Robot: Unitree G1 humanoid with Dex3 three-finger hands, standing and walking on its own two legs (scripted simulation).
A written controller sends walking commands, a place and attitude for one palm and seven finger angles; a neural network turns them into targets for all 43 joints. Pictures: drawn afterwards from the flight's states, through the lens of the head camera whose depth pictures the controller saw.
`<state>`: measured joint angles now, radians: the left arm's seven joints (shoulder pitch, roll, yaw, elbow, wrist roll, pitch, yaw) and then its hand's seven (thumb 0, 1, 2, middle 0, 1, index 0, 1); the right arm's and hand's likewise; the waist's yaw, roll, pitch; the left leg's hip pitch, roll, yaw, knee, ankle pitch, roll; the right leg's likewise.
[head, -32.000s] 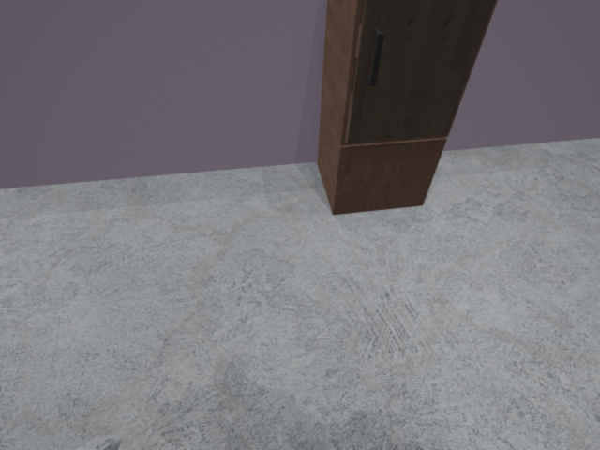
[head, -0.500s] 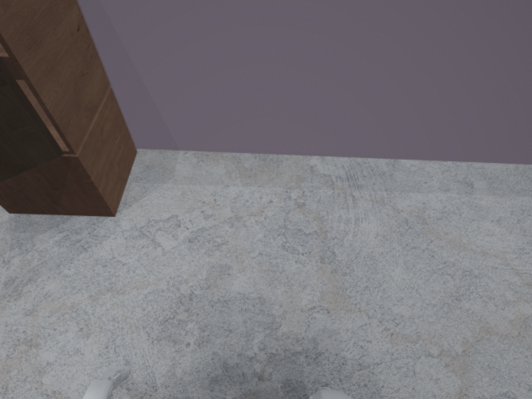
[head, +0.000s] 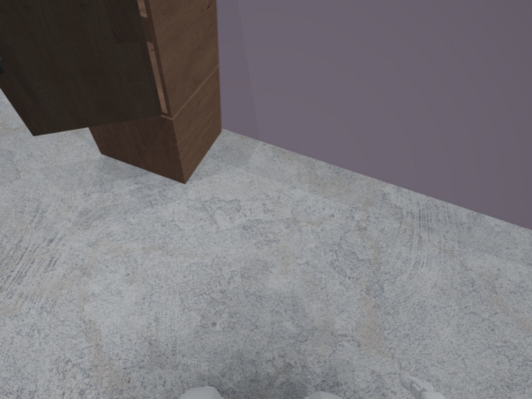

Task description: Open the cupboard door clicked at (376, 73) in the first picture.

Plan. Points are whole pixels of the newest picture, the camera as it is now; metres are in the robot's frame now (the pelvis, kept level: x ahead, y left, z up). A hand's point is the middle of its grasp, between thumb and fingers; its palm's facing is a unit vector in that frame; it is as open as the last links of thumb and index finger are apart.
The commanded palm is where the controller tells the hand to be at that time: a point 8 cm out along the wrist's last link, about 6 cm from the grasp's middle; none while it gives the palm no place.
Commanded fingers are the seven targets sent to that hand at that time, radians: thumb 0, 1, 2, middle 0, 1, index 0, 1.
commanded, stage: turn to face it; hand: left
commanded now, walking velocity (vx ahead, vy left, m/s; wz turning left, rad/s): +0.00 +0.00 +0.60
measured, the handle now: out of the picture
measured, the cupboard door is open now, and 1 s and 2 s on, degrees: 41 41 41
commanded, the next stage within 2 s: take the last steps up to it in 0.54 s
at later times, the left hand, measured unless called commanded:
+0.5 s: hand out of the picture +0.04 +0.16 -0.14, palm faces +0.25 -0.94 -0.25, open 7.4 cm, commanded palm none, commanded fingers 0.00 0.90 0.90 -0.20 -0.30 -0.20 -0.30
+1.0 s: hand out of the picture +0.02 +0.20 -0.14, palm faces +0.40 -0.89 -0.22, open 7.4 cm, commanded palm none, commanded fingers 0.00 0.90 0.90 -0.20 -0.30 -0.20 -0.30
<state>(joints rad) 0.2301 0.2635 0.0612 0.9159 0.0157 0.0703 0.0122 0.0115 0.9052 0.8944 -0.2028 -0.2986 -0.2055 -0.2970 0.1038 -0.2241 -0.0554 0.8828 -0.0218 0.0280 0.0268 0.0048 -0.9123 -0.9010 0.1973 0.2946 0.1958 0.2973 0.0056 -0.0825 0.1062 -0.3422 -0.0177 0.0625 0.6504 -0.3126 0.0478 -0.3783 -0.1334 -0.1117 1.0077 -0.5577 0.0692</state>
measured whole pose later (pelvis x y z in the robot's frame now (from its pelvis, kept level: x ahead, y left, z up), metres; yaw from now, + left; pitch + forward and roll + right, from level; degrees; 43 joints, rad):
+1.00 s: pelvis +0.03 -0.01 +0.02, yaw +23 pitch +0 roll +0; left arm 0.20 0.22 0.06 0.96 0.02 0.03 -0.03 0.01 0.91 0.90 -0.20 -0.30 -0.20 -0.30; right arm 0.27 -0.18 -0.03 1.01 -0.03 -0.01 0.00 0.00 -0.91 -0.90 0.20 0.30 0.20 0.30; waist 0.00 0.00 0.04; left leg -0.18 -0.04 0.00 0.43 -0.26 0.06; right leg -0.40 -0.08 -0.07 0.80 -0.40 0.03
